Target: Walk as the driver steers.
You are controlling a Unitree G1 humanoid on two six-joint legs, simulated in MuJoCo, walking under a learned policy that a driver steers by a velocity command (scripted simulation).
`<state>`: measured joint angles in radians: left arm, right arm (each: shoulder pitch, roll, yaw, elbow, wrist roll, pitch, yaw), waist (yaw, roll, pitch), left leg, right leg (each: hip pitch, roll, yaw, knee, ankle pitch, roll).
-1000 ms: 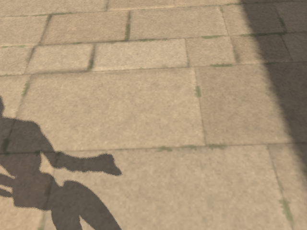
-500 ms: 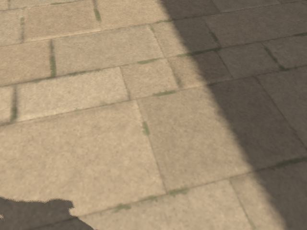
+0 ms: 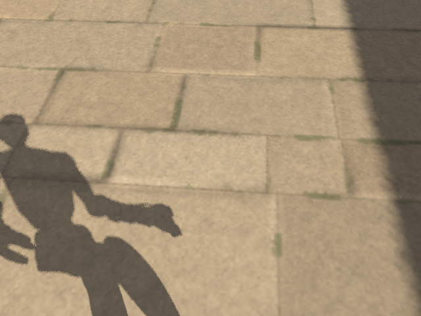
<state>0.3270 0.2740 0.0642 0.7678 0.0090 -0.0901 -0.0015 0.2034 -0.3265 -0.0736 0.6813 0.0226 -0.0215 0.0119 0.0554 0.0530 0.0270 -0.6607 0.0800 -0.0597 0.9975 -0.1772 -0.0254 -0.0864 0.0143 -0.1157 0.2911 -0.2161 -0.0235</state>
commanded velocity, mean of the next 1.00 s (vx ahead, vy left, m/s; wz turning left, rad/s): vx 0.50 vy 0.00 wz -0.01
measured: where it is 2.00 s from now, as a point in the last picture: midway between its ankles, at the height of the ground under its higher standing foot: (224, 190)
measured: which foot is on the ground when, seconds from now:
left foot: up 0.00-0.20, down 0.22-0.80, up 0.82-1.00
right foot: down 0.00-0.22, up 0.24-0.76, down 0.78-1.00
